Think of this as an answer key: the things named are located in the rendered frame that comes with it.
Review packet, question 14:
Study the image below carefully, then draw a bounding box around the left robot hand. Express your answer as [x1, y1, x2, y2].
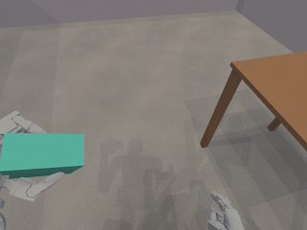
[0, 110, 65, 201]

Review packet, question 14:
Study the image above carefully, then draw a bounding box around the table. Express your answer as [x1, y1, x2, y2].
[200, 51, 307, 151]

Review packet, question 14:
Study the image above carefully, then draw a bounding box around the sponge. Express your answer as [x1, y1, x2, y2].
[0, 132, 84, 179]

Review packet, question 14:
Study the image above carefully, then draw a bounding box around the right robot hand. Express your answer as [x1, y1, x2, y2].
[208, 191, 245, 230]

